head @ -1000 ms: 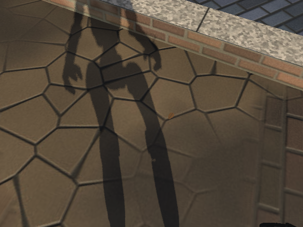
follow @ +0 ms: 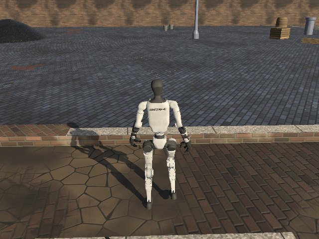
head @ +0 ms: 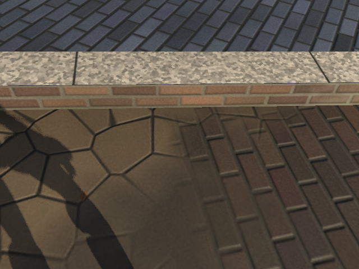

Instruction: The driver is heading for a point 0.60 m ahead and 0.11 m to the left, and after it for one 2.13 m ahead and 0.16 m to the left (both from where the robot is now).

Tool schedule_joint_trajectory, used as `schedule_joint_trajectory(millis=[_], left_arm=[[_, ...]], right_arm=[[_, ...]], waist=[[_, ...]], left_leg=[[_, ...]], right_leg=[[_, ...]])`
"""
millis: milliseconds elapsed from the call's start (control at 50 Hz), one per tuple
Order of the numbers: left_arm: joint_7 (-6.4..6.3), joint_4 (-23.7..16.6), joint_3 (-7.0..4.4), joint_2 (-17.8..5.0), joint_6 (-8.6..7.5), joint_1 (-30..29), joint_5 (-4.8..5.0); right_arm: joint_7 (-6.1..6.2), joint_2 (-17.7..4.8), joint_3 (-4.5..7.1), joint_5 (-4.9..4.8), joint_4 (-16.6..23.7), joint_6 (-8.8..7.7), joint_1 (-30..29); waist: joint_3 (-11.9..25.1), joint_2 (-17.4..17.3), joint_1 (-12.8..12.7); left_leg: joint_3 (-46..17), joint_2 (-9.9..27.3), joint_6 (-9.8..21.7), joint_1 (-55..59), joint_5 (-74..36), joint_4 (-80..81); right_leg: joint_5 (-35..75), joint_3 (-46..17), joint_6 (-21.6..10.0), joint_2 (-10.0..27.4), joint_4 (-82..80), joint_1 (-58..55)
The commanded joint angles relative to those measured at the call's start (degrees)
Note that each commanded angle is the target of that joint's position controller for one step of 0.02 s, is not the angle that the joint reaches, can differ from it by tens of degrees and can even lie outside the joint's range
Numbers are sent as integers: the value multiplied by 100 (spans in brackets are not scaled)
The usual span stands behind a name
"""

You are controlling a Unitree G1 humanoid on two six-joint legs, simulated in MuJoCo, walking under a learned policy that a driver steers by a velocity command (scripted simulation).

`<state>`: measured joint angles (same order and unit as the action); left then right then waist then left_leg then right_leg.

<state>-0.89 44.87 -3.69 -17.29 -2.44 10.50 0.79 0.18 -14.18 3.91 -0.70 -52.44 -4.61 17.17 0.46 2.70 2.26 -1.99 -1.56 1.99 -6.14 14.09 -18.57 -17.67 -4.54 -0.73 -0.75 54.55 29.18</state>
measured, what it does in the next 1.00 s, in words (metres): walks ahead, turning left: right foot, then left foot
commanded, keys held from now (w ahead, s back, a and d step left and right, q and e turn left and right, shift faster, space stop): w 0.22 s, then w+q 0.74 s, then w+e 0.04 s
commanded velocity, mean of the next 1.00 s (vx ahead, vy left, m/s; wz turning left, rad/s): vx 0.47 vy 0.00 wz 0.28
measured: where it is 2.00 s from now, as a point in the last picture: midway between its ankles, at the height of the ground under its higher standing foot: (140, 155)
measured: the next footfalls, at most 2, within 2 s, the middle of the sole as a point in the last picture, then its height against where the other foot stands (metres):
right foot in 0.26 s outside the picture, level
left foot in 0.80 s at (144, 260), level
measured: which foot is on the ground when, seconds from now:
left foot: down 0.00-0.28, up 0.30-0.78, down 0.80-1.00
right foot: up 0.00-0.24, down 0.26-0.82, up 0.84-1.00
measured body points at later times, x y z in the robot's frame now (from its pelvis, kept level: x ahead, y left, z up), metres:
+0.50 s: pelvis +0.23 -0.07 +0.00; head +0.25 -0.08 +0.45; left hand +0.29 +0.20 -0.12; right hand +0.34 -0.35 -0.13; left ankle +0.26 +0.10 -0.66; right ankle +0.22 -0.16 -0.75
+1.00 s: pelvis +0.50 +0.02 -0.01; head +0.53 +0.05 +0.44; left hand +0.55 +0.34 -0.11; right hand +0.69 -0.20 -0.11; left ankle +0.51 +0.09 -0.75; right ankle +0.57 -0.15 -0.66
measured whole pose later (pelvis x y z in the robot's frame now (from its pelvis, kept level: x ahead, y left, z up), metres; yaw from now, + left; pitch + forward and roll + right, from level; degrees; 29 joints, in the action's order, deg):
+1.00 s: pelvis +0.50 +0.02 -0.01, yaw +22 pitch +1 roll +0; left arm -0.1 42.8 -3.1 -17.5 -6.5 8.5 -0.1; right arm -1.5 -16.2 3.9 -0.5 -42.6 -3.0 15.1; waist -3.8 1.4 1.3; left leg -1.6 -7.0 6.6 -14.3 8.9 -22.6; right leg -18.0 -3.9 1.2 6.0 63.5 31.6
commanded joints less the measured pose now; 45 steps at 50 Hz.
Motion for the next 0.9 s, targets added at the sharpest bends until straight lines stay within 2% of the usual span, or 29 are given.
schedule_joint_trajectory(millis=[20,80,120,180,220,240,260,280,300,320,340,360,380,420,440,480,540,600,680,700,740,760,780,800,820,840,860,880,900], left_arm=[[78,-601,-54,-271,-212,-877,-21],[139,-767,40,-62,-254,-1313,15],[196,-804,45,-106,-263,-1453,49],[290,-888,37,-223,-268,-1556,98],[313,-833,-30,-389,-270,-1230,92],[284,-682,-120,-533,-264,-706,70],[227,-422,-261,-795,-258,221,70],[147,-259,-384,-1251,-242,1263,-57],[183,-147,-391,-1417,-205,1538,-75],[194,-166,-230,-846,-238,1280,-75],[193,-211,-153,-654,-265,817,-54],[198,-238,-106,-495,-292,432,-73],[217,-251,-78,-359,-329,201,-100],[224,-175,-71,-240,-406,9,-148],[219,-120,-79,-238,-441,9,-141],[190,-21,-115,-333,-480,52,-169],[125,85,-139,-440,-474,113,-190],[55,166,-169,-600,-438,283,-140],[15,370,-216,-746,-271,768,-36],[8,385,-228,-791,-217,793,-14],[-35,342,-265,-961,-120,733,1],[-65,313,-285,-1046,-63,699,5],[-90,283,-295,-1110,-6,647,2],[-117,219,-268,-1089,0,547,20],[-87,39,-111,-558,-86,836,-147],[12,-221,60,-166,-331,1019,-100],[106,-370,-62,-698,-529,255,104],[136,-503,-56,-720,-623,-22,207],[87,-445,-51,-640,-649,-1,100]], right_arm=[[43,-813,125,-27,228,-102,-13],[42,-953,120,-37,135,-63,229],[13,-1074,123,-40,80,-40,388],[-16,-1140,126,-98,-20,8,608],[-13,-1226,141,-120,-35,58,542],[-9,-1204,124,-130,-28,76,504],[-9,-1102,73,-89,12,78,453],[-16,-740,-60,16,244,42,417],[5,-240,-203,-53,285,-56,878],[2,-961,-6,-211,259,-102,540],[-7,-1104,56,-273,365,-124,243],[22,-1000,54,-214,363,-108,101],[37,-897,77,-144,336,-52,73],[17,-615,59,-142,286,89,233],[6,-517,49,-142,310,146,215],[7,-490,57,-125,443,216,-4],[-51,-486,38,-78,645,193,-426],[-178,-398,-45,-35,896,155,-1077],[-336,-362,-109,-51,1329,146,-1773],[-375,-396,-99,-59,1423,148,-1838],[-419,-573,-17,-73,1537,175,-1694],[-420,-715,62,-86,1516,200,-1368],[-396,-950,194,-109,1394,221,-712],[-306,-1290,391,-111,1163,250,260],[-164,-1815,536,-108,1042,322,768],[-190,-2003,504,-78,1270,238,511],[-213,-1503,366,-31,1283,177,523],[-211,-1277,310,-29,1275,114,279],[-214,-1127,264,-49,1329,77,-128]], waist=[[-442,-962,167],[-460,-1004,334],[-471,-1039,377],[-562,-1054,320],[-433,-1060,8],[-136,-972,-310],[426,-802,-761],[1351,-3,-1131],[2076,1446,-911],[1334,818,-973],[592,672,-793],[276,394,-606],[19,361,-469],[-98,388,-246],[-172,322,-193],[-328,170,-157],[-479,41,-201],[-635,-119,-425],[-755,-201,-641],[-717,-159,-605],[-387,80,-389],[-120,229,-165],[258,288,208],[724,113,739],[1225,-1008,590],[2050,-1586,168],[1786,-861,538],[987,-632,403],[504,-123,71]], left_leg=[[-1324,1330,898,671,43,1209],[-874,1222,866,432,-563,1183],[-723,1257,858,293,-791,1099],[-802,1550,861,396,-1063,999],[-699,1636,732,511,-2019,624],[-538,1484,609,332,-2944,7],[-313,1187,439,-158,-3343,-1085],[-24,720,148,-1703,-1943,-3034],[-154,-14,-8,-3022,1780,-4607],[-671,258,57,-3492,1707,-5277],[-573,513,143,-3626,1140,-5265],[-468,729,121,-3416,659,-5054],[-456,849,91,-3247,341,-4848],[-429,958,51,-2867,-31,-4748],[-427,965,17,-2921,-134,-4711],[-513,955,-61,-3221,-511,-4464],[-502,884,-130,-3392,-1353,-3482],[-46,813,-93,-3211,-1940,-2521],[269,706,100,-3547,-1626,-1863],[381,629,174,-3505,-1388,-1773],[736,269,376,-2932,-814,-1745],[885,47,499,-2441,-495,-1796],[938,-167,659,-1568,-358,-1718],[708,-267,905,-14,-646,-1278],[-1320,935,1423,1880,-495,-1238],[-4620,2094,2512,3050,421,-232],[-4273,1988,2170,2903,522,197],[-3369,1785,1918,2119,203,244],[-2716,1493,1688,1197,-381,269]], right_leg=[[735,204,170,426,-427,1414],[1126,456,220,363,-1525,855],[1250,577,209,272,-1991,420],[1201,602,20,233,-2336,96],[1095,659,-195,128,-2585,-512],[1131,715,-333,7,-2763,-1410],[1139,589,-510,94,-2779,-2750],[615,-935,-970,1386,-2754,-4690],[-623,-3281,-1543,2551,-3644,-5438],[-982,-3133,-1351,2378,-3890,-4788],[-615,-2231,-1140,2190,-4008,-4019],[-79,-1609,-1007,1910,-4184,-3396],[414,-1106,-919,1703,-4355,-2945],[1045,-431,-852,1482,-4606,-2432],[1362,-179,-873,1461,-4681,-2318],[1744,185,-916,1472,-4810,-2237],[2065,713,-895,1393,-4915,-2279],[2250,1176,-815,1378,-5010,-2368],[2922,1444,-772,1636,-4634,-3344],[3390,1514,-737,1685,-4434,-3545],[5302,1669,-622,1703,-3742,-3795],[6200,1716,-566,1692,-3148,-3841],[6549,1752,-486,1623,-2213,-3646],[5868,1835,-279,1395,-847,-2821],[2032,1801,15,831,1133,-812],[-1708,553,192,-316,2689,937],[-1386,-212,64,34,2816,1565],[-872,-125,-60,286,2412,1708],[-484,-83,-52,547,1829,1414]])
